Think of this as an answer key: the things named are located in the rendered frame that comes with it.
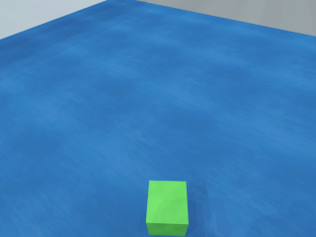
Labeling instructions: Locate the carton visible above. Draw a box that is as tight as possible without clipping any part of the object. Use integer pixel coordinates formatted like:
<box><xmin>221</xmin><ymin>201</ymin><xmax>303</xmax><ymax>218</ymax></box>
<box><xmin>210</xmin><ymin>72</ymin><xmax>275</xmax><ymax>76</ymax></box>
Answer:
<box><xmin>146</xmin><ymin>181</ymin><xmax>189</xmax><ymax>237</ymax></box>

